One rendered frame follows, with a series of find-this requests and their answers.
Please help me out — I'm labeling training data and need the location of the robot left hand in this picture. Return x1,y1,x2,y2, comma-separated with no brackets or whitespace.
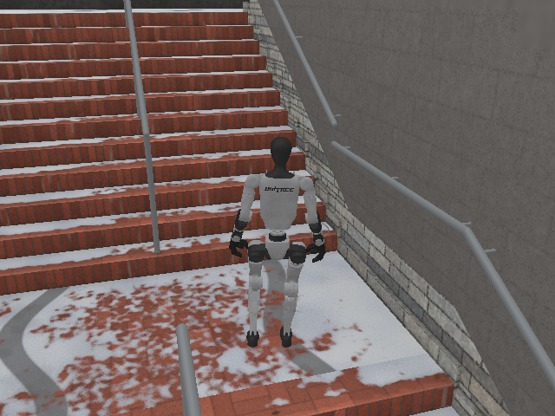
229,239,248,257

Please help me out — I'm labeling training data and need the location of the right robot thigh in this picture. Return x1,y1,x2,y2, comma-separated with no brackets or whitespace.
284,242,306,298

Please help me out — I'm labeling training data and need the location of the robot head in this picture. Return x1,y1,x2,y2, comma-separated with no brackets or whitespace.
265,137,295,179

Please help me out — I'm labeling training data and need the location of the robot right hand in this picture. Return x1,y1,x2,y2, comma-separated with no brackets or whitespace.
306,243,326,263

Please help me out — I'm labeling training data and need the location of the right robot upper arm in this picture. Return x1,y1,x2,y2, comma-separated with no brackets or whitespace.
298,175,318,224

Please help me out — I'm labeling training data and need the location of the robot right forearm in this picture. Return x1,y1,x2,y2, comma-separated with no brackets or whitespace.
309,211,324,246

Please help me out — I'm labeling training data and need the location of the left robot upper arm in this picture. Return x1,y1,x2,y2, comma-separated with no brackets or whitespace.
238,173,262,222

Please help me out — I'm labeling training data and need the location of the robot left forearm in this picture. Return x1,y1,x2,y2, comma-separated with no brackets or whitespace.
231,209,248,242

